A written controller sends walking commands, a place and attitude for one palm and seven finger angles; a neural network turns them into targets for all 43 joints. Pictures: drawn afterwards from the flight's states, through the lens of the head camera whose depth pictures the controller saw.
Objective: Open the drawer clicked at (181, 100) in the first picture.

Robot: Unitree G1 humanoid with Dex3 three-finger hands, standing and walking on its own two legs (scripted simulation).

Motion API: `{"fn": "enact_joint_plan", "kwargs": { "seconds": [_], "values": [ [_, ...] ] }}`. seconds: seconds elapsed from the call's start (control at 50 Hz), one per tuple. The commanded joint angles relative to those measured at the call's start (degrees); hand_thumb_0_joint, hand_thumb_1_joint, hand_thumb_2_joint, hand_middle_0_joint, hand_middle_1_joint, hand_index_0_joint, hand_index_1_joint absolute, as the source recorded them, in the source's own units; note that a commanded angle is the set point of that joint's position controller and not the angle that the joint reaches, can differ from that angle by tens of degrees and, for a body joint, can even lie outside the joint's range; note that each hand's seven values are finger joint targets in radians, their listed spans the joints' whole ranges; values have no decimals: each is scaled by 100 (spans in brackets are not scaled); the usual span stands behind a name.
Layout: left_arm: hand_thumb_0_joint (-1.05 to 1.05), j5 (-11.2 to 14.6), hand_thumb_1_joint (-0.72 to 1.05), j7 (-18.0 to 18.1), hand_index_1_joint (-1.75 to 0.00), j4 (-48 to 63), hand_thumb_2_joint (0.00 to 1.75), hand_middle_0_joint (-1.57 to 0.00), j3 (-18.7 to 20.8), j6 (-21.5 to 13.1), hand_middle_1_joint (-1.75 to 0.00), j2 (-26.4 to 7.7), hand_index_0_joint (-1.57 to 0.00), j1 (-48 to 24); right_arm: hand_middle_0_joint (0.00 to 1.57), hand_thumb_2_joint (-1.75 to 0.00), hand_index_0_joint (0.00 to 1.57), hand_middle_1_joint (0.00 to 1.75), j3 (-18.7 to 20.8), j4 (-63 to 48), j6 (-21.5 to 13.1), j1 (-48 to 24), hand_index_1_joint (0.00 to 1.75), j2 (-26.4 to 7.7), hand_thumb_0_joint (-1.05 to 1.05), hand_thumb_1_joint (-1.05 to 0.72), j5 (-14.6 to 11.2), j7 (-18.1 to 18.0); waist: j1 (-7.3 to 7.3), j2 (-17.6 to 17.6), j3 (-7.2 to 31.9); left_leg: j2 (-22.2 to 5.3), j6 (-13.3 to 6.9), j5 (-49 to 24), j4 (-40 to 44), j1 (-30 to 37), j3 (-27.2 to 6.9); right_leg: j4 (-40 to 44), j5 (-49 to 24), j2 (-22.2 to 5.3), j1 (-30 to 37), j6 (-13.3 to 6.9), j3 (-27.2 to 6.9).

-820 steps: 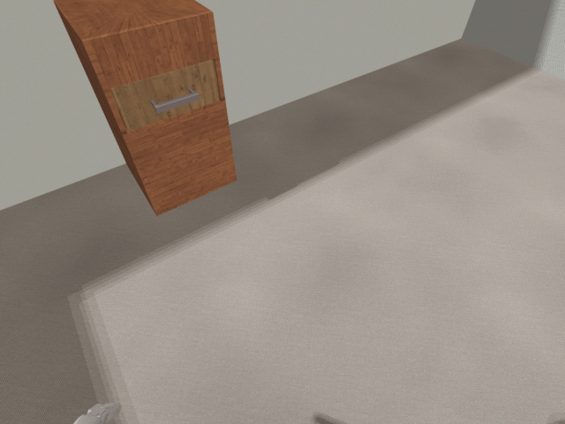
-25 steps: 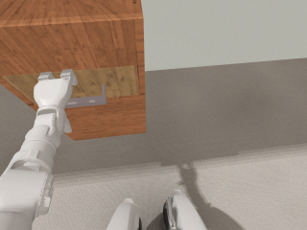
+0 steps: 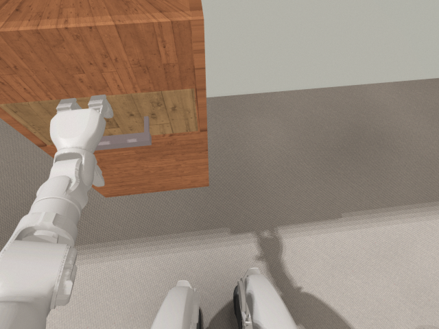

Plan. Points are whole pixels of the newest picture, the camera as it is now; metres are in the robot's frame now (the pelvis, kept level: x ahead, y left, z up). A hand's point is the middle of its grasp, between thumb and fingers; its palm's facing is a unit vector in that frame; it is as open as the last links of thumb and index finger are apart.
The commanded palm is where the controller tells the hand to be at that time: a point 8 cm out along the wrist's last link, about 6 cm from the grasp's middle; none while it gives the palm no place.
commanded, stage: move the hooked fingers above the handle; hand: left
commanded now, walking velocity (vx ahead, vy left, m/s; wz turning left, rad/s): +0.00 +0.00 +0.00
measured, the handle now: (113, 133) +0.53 +0.23 -0.11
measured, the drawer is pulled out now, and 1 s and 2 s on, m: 0.00 0.00 0.00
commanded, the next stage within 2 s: none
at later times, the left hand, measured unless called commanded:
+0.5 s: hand (87, 147) +0.46 +0.25 -0.05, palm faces -0.09 -0.01 -1.00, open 13.8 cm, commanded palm +0.47 +0.24 +0.01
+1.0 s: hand (98, 137) +0.48 +0.23 -0.04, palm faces -0.09 -0.03 -1.00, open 13.8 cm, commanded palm +0.47 +0.23 +0.01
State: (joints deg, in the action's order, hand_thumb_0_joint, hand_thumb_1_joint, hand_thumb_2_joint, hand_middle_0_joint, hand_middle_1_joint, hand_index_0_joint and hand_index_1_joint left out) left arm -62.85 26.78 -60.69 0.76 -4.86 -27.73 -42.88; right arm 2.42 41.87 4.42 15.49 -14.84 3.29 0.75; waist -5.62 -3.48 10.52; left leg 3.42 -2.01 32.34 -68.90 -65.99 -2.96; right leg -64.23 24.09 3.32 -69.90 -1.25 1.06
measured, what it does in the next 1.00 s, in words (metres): stands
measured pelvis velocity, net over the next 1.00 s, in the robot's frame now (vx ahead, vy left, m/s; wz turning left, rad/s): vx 0.00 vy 0.00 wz -0.01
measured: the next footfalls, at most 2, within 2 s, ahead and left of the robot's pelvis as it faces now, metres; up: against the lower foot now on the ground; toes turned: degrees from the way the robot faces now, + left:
none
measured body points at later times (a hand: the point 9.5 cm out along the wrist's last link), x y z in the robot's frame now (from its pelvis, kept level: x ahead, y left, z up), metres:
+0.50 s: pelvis +0.00 +0.00 -0.01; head +0.16 +0.00 +0.41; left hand +0.46 +0.25 +0.01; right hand +0.04 -0.28 -0.14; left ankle -0.01 +0.10 -0.63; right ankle +0.05 -0.11 -0.63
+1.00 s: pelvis +0.00 +0.00 -0.01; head +0.16 +0.00 +0.42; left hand +0.48 +0.23 +0.01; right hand +0.01 -0.27 -0.14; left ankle -0.01 +0.10 -0.63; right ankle +0.05 -0.11 -0.63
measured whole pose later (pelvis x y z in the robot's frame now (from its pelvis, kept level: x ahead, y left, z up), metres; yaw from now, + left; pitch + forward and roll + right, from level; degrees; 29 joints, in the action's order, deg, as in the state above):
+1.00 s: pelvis +0.00 +0.00 -0.01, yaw -1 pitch +30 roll -2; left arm -64.0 26.0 -62.6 1.7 -6.7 -29.3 -45.0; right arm 1.2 41.5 3.9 17.1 -15.0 3.3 0.6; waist -7.1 -3.6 10.9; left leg 3.0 -2.1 32.9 -70.3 -67.7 -2.6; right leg -65.4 24.2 3.7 -71.7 -1.3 0.9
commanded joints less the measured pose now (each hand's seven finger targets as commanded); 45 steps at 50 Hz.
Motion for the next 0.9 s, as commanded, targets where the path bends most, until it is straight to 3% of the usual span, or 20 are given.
{"fn": "enact_joint_plan", "kwargs": {
  "seconds": [0.0, 0.06, 0.08, 0.18, 0.24, 0.3, 0.34, 0.38, 0.46, 0.48, 0.54, 0.58, 0.62, 0.64, 0.72, 0.74, 0.78, 0.82, 0.86, 0.88],
  "values": [
    [0, -34, -50, 311, -120, 901, 30, -30, 362, -120, -120, -1383, -30, -2254, 20, -90, 20, 30, 271, -199, -34, 961, 30, -1008, 0, -90, 40, -100, -280, -303, 2876, -234, 1, -2506, 749, 1748, -18, 559, -1612, -71, 1918, -129, 29],
    [0, -148, -50, 476, -120, 632, 30, -30, 633, 13, -120, -1776, -30, -2034, 20, -90, 20, 30, 176, -283, 40, 809, 30, -1005, 0, -90, 56, -79, -139, -249, 2574, -198, -35, -2347, 730, 1265, 101, 510, -1651, -72, 2056, -146, -30],
    [0, -140, -50, 513, -120, 625, 30, -30, 764, 67, -120, -1894, -30, -1923, 20, -90, 20, 30, 154, -313, 60, 765, 30, -1007, 0, -90, 71, -56, -20, -348, 2626, -173, -32, -2369, 730, 1194, 136, 465, -1717, -72, 2168, -156, -54],
    [0, -137, -50, 490, -120, 515, 30, -30, 761, 279, -120, -1996, -30, -1672, 20, -90, 20, 30, 143, -519, 65, 711, 30, -1004, 0, -90, 10, -25, 38, -173, 2935, -150, -55, -2330, 723, 1017, 201, 420, -1946, -69, 2629, -114, -120],
    [0, -28, -50, 358, -120, 658, 30, -30, 751, 241, -120, -1937, -30, -1516, 20, -90, 20, 30, 191, -541, 61, 800, 30, -1013, 0, -90, -27, -55, 21, 49, 3202, -153, -76, -2401, 713, 1075, 232, 449, -2181, -85, 2889, -63, -164],
    [0, 61, -50, 230, -120, 932, 30, -30, 672, 49, -120, -1835, -30, -1728, 20, -90, 20, 30, 235, -494, -8, 834, 30, -1022, 0, -90, -43, -109, -112, 159, 3217, -171, -108, -2227, 674, 1065, 200, 484, -2068, -101, 2828, -35, -193],
    [0, 17, -50, 196, -120, 1132, 30, -30, 628, -140, -120, -1851, -30, -2001, 20, -90, 20, 30, 237, -444, -49, 825, 30, -1029, 0, -90, -37, -151, -178, 61, 3174, -183, -106, -2081, 643, 1086, 163, 481, -1836, -107, 2616, -49, -191],
    [0, -56, -50, 214, -120, 1383, 30, -30, 373, -342, -120, -1581, -30, -2446, 20, -90, 20, 30, 279, -371, -123, 852, 30, -994, 0, -90, -22, -171, -349, -195, 3120, -200, -81, -2046, 608, 1342, 76, 478, -1578, -100, 2145, -80, -119],
    [0, -156, -50, 397, -120, 1214, 30, -30, 246, -448, -120, -1371, -30, -2698, 20, -90, 20, 30, 329, -218, -181, 939, 30, -1015, 0, -90, 25, -166, -450, -506, 3027, -232, 22, -2188, 549, 1749, -88, 430, -1180, -71, 1395, -120, 40],
    [0, -148, -50, 436, -120, 1179, 30, -30, 251, -410, -120, -1376, -30, -2781, 20, -90, 20, 30, 321, -202, -183, 940, 30, -1010, 0, -90, 33, -148, -435, -660, 3031, -231, 66, -2312, 562, 1853, -121, 404, -1178, -60, 1301, -137, 72],
    [0, -118, -50, 554, -120, 578, 30, -30, 412, -118, -120, -1578, -30, -2701, 20, -90, 20, 30, 264, -166, -119, 954, 30, -1056, 0, -90, 49, -89, -411, -540, 2872, -215, 69, -2279, 532, 1595, -102, 373, -1134, -46, 1280, -133, 104],
    [0, -125, -50, 585, -120, 501, 30, -30, 597, 85, -120, -1851, -30, -2717, 20, -90, 20, 30, 216, -219, -71, 931, 30, -1077, 0, -90, 54, -61, -289, -584, 3064, -187, 72, -2440, 573, 1527, -60, 314, -1383, -51, 1582, -137, 92],
    [0, -173, -50, 545, -120, 482, 30, -30, 552, 265, -120, -1851, -30, -2569, 20, -90, 20, 30, 183, -313, -9, 918, 30, -1062, 0, -90, 27, -24, -192, -791, 3250, -204, 106, -2736, 612, 1709, -29, 280, -1645, -43, 1746, -143, 110],
    [0, -178, -50, 525, -120, 501, 30, -30, 486, 328, -120, -1739, -30, -2520, 20, -90, 20, 30, 202, -343, 10, 926, 30, -1061, 0, -90, 22, -18, -223, -664, 3317, -215, 88, -2831, 600, 1781, -22, 328, -1757, -38, 1819, -128, 94],
    [0, -73, -50, 342, -120, 209, 30, -30, 340, 525, -120, -1702, -30, -2509, 20, -90, 20, 30, 134, -365, 36, 912, 30, -1063, 0, -90, -44, -56, -356, -88, 2811, -186, -53, -2070, 707, 1128, 62, 515, -1484, -57, 2149, -69, 24],
    [0, -39, -50, 272, -120, 316, 30, -30, 255, 486, -120, -1648, -30, -2683, 20, -90, 20, 30, 136, -375, 7, 915, 30, -1054, 0, -90, -52, -84, -435, -93, 2770, -189, -80, -1950, 716, 1087, 78, 567, -1441, -61, 2163, -62, -10],
    [0, 15, -50, 130, -120, 661, 30, -30, 423, 277, -120, -1856, -30, -2729, 20, -90, 20, 30, 145, -416, -42, 914, 30, -1070, 0, -90, -38, -120, -352, -174, 3096, -189, -79, -1978, 710, 1204, 53, 504, -1486, -75, 2285, -78, -40],
    [0, -13, -50, 36, -120, 857, 30, -30, 303, 40, -120, -1634, -30, -2654, 20, -90, 20, 30, 197, -403, -90, 983, 30, -1030, 0, -90, -26, -144, -355, -389, 3356, -204, -45, -2208, 677, 1564, -1, 468, -1559, -68, 2123, -96, -18],
    [0, -52, -50, 32, -120, 945, 30, -30, 309, -152, -120, -1536, -30, -2425, 20, -90, 20, 30, 212, -372, -122, 1001, 30, -1005, 0, -90, -7, -134, -286, -461, 3330, -220, -19, -2360, 642, 1666, -14, 439, -1588, -55, 2020, -112, -8],
    [0, -49, -50, 45, -120, 917, 30, -30, 223, -206, -120, -1368, -30, -2414, 20, -90, 20, 30, 226, -354, -133, 1000, 30, -976, 0, -90, -1, -133, -351, -378, 3183, -231, -19, -2379, 628, 1652, -36, 443, -1568, -40, 1910, -116, 14]
  ]
}}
